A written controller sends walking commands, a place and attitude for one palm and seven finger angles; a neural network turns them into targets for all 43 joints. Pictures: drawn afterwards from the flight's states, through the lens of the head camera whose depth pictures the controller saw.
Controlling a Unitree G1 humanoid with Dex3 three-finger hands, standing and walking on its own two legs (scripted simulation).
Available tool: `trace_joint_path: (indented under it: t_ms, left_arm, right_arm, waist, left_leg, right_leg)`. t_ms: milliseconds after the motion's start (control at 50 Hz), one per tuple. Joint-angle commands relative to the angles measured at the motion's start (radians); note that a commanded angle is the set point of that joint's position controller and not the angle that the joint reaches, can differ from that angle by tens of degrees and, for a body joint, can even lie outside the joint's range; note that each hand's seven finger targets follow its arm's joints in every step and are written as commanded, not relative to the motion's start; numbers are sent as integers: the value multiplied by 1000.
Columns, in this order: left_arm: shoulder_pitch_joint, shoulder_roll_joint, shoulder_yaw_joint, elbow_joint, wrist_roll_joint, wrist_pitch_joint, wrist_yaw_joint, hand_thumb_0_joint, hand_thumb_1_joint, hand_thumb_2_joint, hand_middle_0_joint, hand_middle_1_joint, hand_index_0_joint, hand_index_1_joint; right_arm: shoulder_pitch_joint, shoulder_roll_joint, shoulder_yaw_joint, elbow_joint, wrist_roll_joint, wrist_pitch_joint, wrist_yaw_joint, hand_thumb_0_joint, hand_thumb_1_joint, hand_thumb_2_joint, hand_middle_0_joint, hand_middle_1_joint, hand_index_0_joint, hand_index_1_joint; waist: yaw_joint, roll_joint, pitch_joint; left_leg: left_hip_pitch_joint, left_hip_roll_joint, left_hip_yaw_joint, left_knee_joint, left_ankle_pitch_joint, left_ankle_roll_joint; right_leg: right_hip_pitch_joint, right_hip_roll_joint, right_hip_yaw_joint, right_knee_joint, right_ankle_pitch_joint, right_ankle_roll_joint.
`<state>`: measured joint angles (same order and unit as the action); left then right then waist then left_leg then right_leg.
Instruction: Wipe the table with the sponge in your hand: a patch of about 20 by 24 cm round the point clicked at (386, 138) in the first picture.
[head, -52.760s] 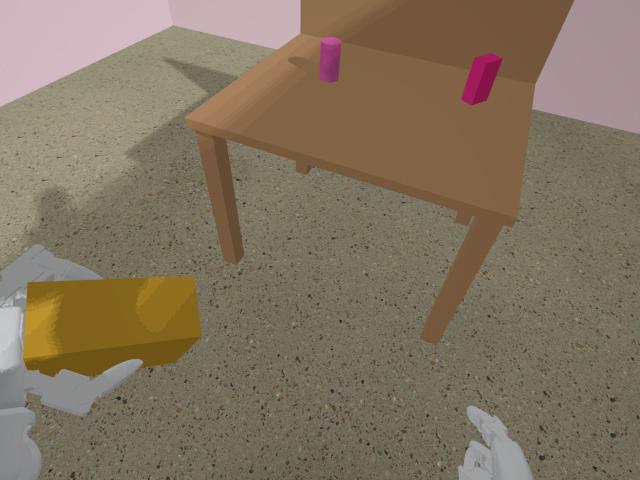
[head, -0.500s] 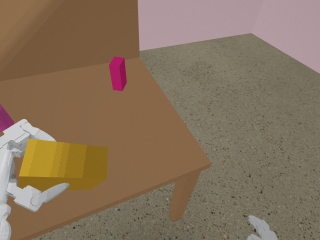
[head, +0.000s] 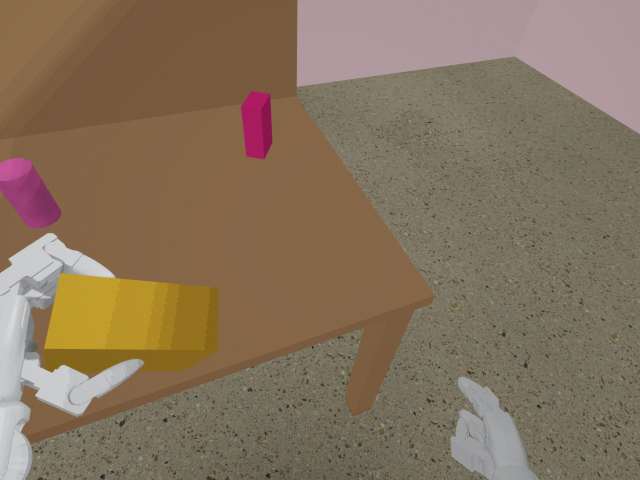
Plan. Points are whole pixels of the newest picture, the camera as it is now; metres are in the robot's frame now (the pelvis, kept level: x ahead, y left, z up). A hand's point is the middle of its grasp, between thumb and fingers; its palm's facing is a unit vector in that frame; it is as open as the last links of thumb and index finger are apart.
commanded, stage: step back with the hand held close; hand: left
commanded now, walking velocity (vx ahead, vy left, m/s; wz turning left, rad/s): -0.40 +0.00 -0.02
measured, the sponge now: (157, 330) +0.23 +0.19 +0.13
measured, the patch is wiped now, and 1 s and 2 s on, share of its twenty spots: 1.00 1.00 1.00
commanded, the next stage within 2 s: stop stepping back and stand still in 0.48 s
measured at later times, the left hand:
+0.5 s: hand (29, 455) +0.11 +0.23 +0.17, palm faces +0.31 -0.87 -0.39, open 10.3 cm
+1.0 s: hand out of the picture -0.07 +0.24 +0.16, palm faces +0.42 -0.83 -0.37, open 10.3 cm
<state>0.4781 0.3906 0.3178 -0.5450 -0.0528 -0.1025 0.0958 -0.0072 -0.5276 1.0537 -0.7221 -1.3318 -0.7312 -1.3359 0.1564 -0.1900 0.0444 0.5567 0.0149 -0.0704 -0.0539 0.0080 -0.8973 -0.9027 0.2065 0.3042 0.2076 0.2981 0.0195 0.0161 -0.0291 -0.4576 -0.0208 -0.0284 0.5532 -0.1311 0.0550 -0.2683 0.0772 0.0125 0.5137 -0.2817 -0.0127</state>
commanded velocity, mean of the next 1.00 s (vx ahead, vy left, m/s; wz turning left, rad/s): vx -0.08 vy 0.00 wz -0.01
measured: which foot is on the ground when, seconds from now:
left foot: down 0.00-0.06, up 0.08-0.18, down 0.20-0.54, up 0.56-0.74, down 0.76-1.00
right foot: down 0.00-0.26, up 0.28-0.48, down 0.50-0.78, up 0.80-0.98, down 1.00-1.00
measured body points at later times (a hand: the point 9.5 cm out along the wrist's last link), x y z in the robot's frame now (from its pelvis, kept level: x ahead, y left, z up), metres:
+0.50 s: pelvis -0.11 +0.00 -0.01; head -0.10 +0.02 +0.44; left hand +0.09 +0.27 +0.19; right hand +0.06 -0.23 -0.07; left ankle +0.02 +0.10 -0.73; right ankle -0.13 -0.14 -0.73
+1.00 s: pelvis -0.26 -0.01 -0.01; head -0.30 +0.00 +0.43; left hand -0.09 +0.28 +0.18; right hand -0.11 -0.24 -0.09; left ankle -0.25 +0.12 -0.73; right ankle -0.21 -0.10 -0.73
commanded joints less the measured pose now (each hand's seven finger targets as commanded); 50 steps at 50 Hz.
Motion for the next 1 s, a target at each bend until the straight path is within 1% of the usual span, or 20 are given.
trace_joint_path:
  t_ms: [0,60,100,200,240,280,320,460,500,520,540,600,700,760,780,820,840,940,960,980]
  left_arm:
    - [-68,176,139,-247,-8,-74,27,0,100,1300,-1200,-1600,-1200,-1600]
    - [-103,180,113,-268,-17,-82,44,0,100,1300,-1200,-1600,-1200,-1600]
    - [-124,194,121,-256,-20,-86,50,0,100,1300,-1200,-1600,-1200,-1600]
    - [-39,195,162,-236,-6,-91,52,0,100,1300,-1200,-1600,-1200,-1600]
    - [-13,189,159,-317,-13,-95,37,0,100,1300,-1200,-1600,-1200,-1600]
    - [-58,179,150,-343,-9,-92,40,0,100,1300,-1200,-1600,-1200,-1600]
    - [-62,159,130,-343,-13,-73,48,0,100,1300,-1200,-1600,-1200,-1600]
    - [-33,155,152,-282,9,-73,44,0,100,1300,-1200,-1600,-1200,-1600]
    - [-39,176,178,-268,12,-101,38,0,100,1300,-1200,-1600,-1200,-1600]
    - [-2,203,182,-255,8,-101,38,0,100,1300,-1200,-1600,-1200,-1600]
    - [-8,177,133,-270,-1,-96,39,0,100,1300,-1200,-1600,-1200,-1600]
    - [-49,190,157,-201,-4,-75,41,0,100,1300,-1200,-1600,-1200,-1600]
    - [-93,188,161,-177,8,-78,54,0,100,1300,-1200,-1600,-1200,-1600]
    - [-118,203,170,-315,-5,-93,56,0,100,1300,-1200,-1600,-1200,-1600]
    - [-110,226,184,-308,13,-95,64,0,100,1300,-1200,-1600,-1200,-1600]
    - [-193,192,140,-371,21,-102,45,0,100,1300,-1200,-1600,-1200,-1600]
    - [-116,159,125,-248,17,-97,34,0,100,1300,-1200,-1600,-1200,-1600]
    - [-170,133,110,-85,16,-79,16,0,100,1300,-1200,-1600,-1200,-1600]
    - [-175,140,112,-69,21,-77,15,0,100,1300,-1200,-1600,-1200,-1600]
    - [-191,155,115,-74,20,-75,11,0,100,1300,-1200,-1600,-1200,-1600]
  right_arm:
    - [-64,-159,-89,-147,4,-26,-23,0,-900,-900,200,300,200,300]
    - [-41,-140,-87,-134,4,-13,-23,0,-900,-900,200,300,200,300]
    - [-49,-134,-87,-140,13,0,-19,0,-900,-900,200,300,200,300]
    - [-65,-175,-99,-158,8,3,-25,0,-900,-900,200,300,200,300]
    - [-46,-152,-99,-160,-10,-15,-9,0,-900,-900,200,300,200,300]
    - [-33,-158,-106,-131,-25,-44,2,0,-900,-900,200,300,200,300]
    - [-21,-157,-110,-118,-12,-61,8,0,-900,-900,200,300,200,300]
    - [-43,-169,-99,-122,-7,-65,2,0,-900,-900,200,300,200,300]
    - [-34,-155,-99,-115,-6,-65,1,0,-900,-900,200,300,200,300]
    - [1,-149,-122,-115,9,-61,-2,0,-900,-900,200,300,200,300]
    - [-21,-139,-125,-126,21,-58,-7,0,-900,-900,200,300,200,300]
    - [-52,-91,-70,-136,6,-22,-3,0,-900,-900,200,300,200,300]
    - [-6,-149,-85,-132,14,-43,-26,0,-900,-900,200,300,200,300]
    - [8,-180,-118,-153,17,-84,-25,0,-900,-900,200,300,200,300]
    - [25,-152,-109,-130,7,-91,-26,0,-900,-900,200,300,200,300]
    - [20,-147,-102,-95,7,-117,8,0,-900,-900,200,300,200,300]
    - [29,-159,-105,-66,17,-126,20,0,-900,-900,200,300,200,300]
    - [-17,-179,-81,-87,16,-93,4,0,-900,-900,200,300,200,300]
    - [-16,-173,-83,-87,15,-83,1,0,-900,-900,200,300,200,300]
    - [-28,-161,-88,-96,14,-71,-1,0,-900,-900,200,300,200,300]
  waist:
    - [-21,-8,-99]
    - [-46,-110,-124]
    - [-54,-114,-113]
    - [-13,94,-142]
    - [-17,239,-225]
    - [-10,234,-187]
    - [-4,173,-204]
    - [-9,188,-124]
    - [-12,67,-114]
    - [-13,-190,-167]
    - [-17,-302,-157]
    - [-62,-134,-107]
    - [-57,-46,-128]
    - [-39,293,-142]
    - [-76,382,-142]
    - [-61,253,-23]
    - [-42,130,11]
    - [-25,108,12]
    - [-20,10,-1]
    - [-22,-176,-3]
  left_leg:
    - [39,118,-153,2,-364,4]
    - [150,43,-68,316,-189,-52]
    - [127,56,-68,325,-153,-58]
    - [124,200,-201,-3,194,19]
    - [240,282,-321,-153,354,56]
    - [199,327,-311,-178,259,103]
    - [270,301,-227,-150,340,75]
    - [-48,236,-202,-185,-375,36]
    - [-44,151,-123,30,-449,-8]
    - [47,25,2,350,-410,-85]
    - [78,-25,10,649,-359,-103]
    - [5,68,-53,743,-344,-77]
    - [198,49,16,57,-287,-17]
    - [376,253,-122,-237,181,57]
    - [334,289,-234,-164,202,134]
    - [149,310,-326,-229,36,165]
    - [93,301,-235,-225,-28,139]
    - [-115,192,-102,-21,-527,64]
    - [-127,125,-31,160,-528,46]
    - [-158,31,49,449,-501,14]
  right_leg:
    - [-69,-185,157,-118,93,-65]
    - [-203,-367,272,-174,357,-158]
    - [-178,-391,240,-117,502,-150]
    - [-107,-148,66,55,320,-14]
    - [-180,-45,31,289,-153,16]
    - [-204,-46,87,423,-239,17]
    - [-188,-52,56,328,-192,23]
    - [137,-26,-9,-5,34,15]
    - [81,-97,16,-155,107,-33]
    - [-55,-256,161,-205,145,-122]
    - [-195,-423,309,-245,326,-205]
    - [-223,-402,187,-143,431,-167]
    - [-191,-292,132,10,166,-69]
    - [-300,-60,-52,484,-119,14]
    - [-370,-78,-17,556,-230,33]
    - [-385,-120,74,632,-154,25]
    - [-346,-124,49,589,-102,21]
    - [82,-60,-108,84,-4,15]
    - [103,-80,-78,-16,-2,-9]
    - [62,-180,101,-127,-55,-78]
